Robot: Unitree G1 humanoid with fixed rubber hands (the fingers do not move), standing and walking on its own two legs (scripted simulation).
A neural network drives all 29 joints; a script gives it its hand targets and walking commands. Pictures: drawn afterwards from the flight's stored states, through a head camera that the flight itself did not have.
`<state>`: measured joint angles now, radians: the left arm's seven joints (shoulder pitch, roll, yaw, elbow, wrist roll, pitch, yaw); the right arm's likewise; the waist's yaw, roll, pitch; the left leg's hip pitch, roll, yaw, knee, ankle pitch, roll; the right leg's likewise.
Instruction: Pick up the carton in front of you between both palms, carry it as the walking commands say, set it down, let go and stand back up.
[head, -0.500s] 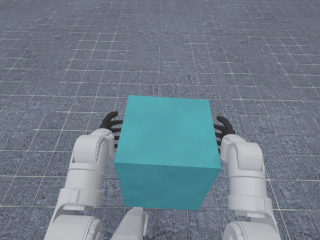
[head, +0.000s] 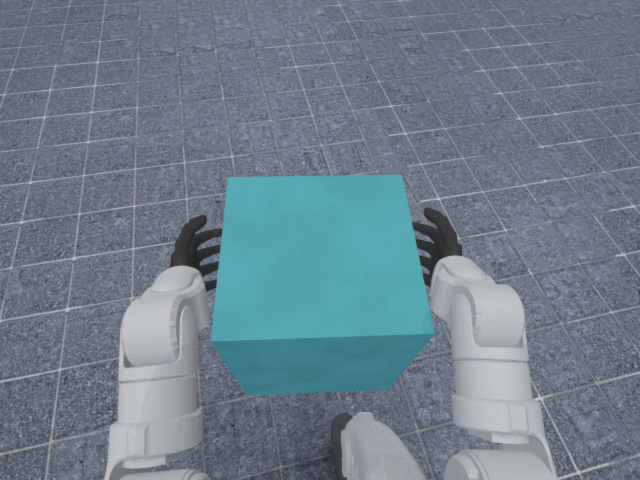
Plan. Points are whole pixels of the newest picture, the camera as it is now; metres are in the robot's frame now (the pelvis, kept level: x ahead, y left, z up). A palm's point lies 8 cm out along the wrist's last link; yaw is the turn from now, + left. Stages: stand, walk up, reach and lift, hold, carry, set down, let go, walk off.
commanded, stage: carry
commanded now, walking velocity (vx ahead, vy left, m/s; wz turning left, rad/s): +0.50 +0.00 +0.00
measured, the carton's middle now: (317, 295) +0.35 -0.03 -0.01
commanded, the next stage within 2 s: none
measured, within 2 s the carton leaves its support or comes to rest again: neither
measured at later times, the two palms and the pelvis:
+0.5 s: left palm (150, 98) +0.60 +0.18 +0.12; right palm (362, 88) +0.61 -0.12 +0.11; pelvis +0.33 +0.02 +0.02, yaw +1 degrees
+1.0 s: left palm (173, 17) +0.83 +0.17 +0.11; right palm (345, 17) +0.83 -0.13 +0.10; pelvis +0.57 +0.02 +0.01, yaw +1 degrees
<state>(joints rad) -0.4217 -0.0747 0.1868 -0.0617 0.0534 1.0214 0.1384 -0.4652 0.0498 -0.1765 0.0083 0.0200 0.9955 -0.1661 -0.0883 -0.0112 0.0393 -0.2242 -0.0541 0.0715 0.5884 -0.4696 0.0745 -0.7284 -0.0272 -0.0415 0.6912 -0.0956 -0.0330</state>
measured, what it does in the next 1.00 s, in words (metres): walks ahead: right foot, then left foot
